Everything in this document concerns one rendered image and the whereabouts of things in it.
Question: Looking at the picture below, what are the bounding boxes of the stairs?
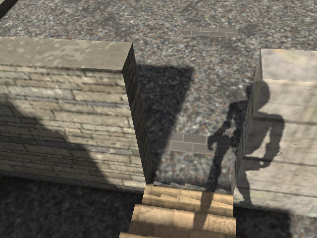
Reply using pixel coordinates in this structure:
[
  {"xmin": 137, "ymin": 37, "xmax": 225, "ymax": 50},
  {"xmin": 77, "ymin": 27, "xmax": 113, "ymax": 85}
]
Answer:
[{"xmin": 119, "ymin": 183, "xmax": 237, "ymax": 238}]

